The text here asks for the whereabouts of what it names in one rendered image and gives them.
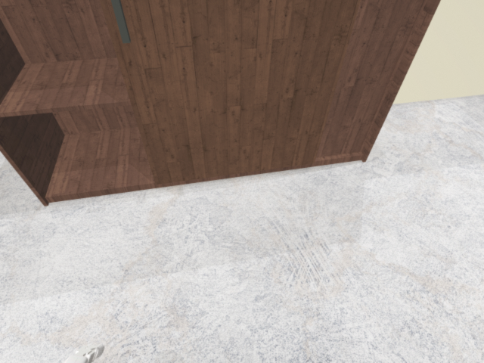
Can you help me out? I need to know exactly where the handle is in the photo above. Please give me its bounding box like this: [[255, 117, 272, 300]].
[[111, 0, 131, 43]]

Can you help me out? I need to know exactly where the wardrobe door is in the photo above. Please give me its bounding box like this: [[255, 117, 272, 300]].
[[316, 0, 427, 157], [100, 0, 361, 185]]

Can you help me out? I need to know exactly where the left robot hand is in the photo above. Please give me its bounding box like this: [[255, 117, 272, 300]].
[[64, 344, 104, 363]]

